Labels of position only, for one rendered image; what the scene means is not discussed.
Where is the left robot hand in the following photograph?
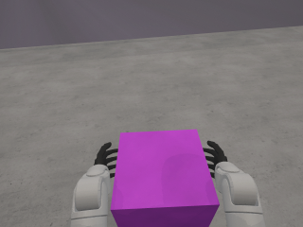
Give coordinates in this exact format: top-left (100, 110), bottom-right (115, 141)
top-left (94, 142), bottom-right (118, 178)

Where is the carton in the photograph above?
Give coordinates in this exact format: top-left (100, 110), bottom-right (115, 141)
top-left (110, 129), bottom-right (220, 227)

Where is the robot right forearm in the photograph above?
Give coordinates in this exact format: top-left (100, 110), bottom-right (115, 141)
top-left (214, 161), bottom-right (266, 227)

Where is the right robot hand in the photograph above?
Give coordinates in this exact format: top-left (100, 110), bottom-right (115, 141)
top-left (203, 140), bottom-right (228, 178)

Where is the robot left forearm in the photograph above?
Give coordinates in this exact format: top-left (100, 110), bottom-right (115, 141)
top-left (70, 164), bottom-right (112, 227)

